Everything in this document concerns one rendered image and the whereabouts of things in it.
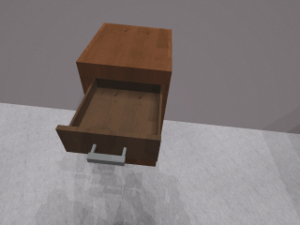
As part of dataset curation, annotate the cabinet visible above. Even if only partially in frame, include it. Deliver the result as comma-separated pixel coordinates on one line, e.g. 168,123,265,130
76,22,173,167

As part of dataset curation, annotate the drawer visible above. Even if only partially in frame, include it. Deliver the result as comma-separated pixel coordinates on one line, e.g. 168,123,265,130
55,78,163,161

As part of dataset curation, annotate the handle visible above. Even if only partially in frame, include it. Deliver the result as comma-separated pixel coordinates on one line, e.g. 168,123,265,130
86,144,127,166

